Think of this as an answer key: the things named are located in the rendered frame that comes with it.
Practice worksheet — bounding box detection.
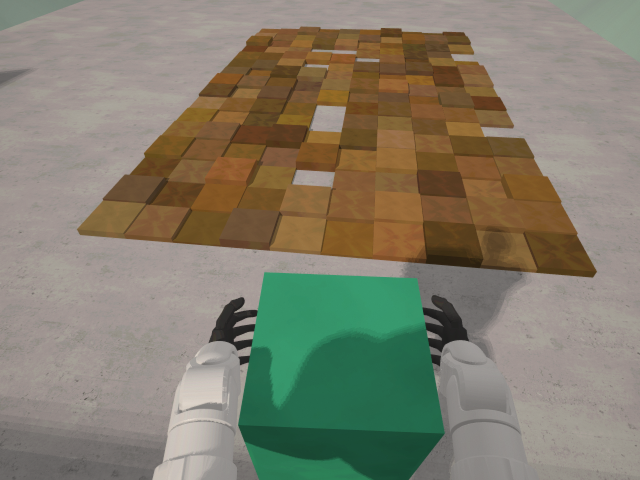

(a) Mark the left robot forearm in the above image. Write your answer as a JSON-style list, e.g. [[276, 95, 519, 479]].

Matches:
[[152, 341, 241, 480]]

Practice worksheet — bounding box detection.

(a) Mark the left robot hand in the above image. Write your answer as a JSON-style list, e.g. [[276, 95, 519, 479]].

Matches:
[[209, 297, 258, 365]]

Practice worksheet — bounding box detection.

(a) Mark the carton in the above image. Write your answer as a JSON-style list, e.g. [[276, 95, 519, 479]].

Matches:
[[238, 272, 445, 480]]

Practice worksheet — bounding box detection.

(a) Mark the right robot hand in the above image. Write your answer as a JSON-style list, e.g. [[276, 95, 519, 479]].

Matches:
[[422, 295, 469, 366]]

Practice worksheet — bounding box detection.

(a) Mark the right robot forearm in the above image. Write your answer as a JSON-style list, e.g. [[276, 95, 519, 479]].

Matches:
[[440, 340, 539, 480]]

